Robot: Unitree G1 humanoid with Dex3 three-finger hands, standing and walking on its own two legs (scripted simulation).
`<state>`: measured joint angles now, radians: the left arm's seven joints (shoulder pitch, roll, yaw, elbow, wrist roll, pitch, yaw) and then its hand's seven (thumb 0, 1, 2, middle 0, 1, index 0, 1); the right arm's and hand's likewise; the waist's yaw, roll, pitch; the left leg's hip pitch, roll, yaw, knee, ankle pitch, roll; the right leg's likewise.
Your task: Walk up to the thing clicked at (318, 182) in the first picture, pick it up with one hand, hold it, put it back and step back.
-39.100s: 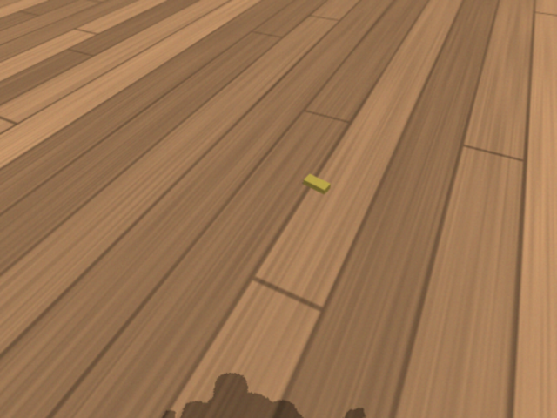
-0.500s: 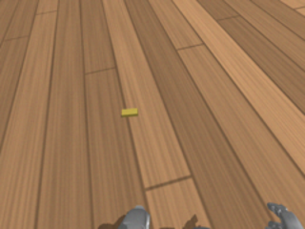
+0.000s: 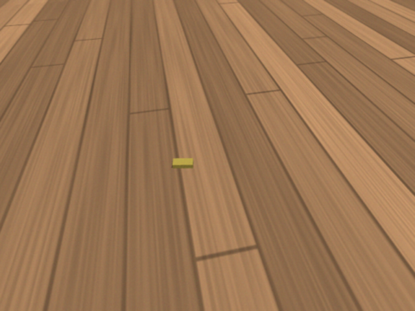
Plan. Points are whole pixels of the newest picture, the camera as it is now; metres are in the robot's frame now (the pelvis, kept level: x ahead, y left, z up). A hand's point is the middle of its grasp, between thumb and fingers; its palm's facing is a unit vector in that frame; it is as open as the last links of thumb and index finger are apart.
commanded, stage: step back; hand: left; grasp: from above
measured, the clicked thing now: (183, 163) +1.10 +0.21 -0.75
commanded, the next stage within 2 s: stand in 0.68 s
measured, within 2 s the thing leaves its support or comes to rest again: neither
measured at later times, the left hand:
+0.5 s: hand out of the picture +0.11 +0.28 -0.15, palm faces +0.00 -0.93 -0.36, open 7.4 cm
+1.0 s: hand out of the picture +0.14 +0.26 -0.13, palm faces -0.02 -0.95 -0.32, open 7.4 cm
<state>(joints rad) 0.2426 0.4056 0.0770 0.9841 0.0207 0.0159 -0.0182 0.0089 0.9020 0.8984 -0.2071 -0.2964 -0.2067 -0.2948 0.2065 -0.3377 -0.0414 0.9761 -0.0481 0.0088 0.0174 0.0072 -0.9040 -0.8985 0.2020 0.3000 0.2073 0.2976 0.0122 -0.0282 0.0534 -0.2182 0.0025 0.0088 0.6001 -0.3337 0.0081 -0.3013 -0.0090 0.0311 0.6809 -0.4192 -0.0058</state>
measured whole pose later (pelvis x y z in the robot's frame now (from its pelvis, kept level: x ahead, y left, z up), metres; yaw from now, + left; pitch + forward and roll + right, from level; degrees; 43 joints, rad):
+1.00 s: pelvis +0.03 +0.02 +0.02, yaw -1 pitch -3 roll +0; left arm 0.04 0.34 0.00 1.12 0.00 -0.01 0.00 0.01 0.90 0.90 -0.21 -0.30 -0.21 -0.29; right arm 0.06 -0.34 -0.01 1.11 0.00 -0.02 0.00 0.00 -0.91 -0.90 0.20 0.30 0.20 0.30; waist 0.00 -0.01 0.08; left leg -0.08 0.00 0.02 0.35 -0.20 0.00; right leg -0.11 -0.02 0.01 0.34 -0.18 0.02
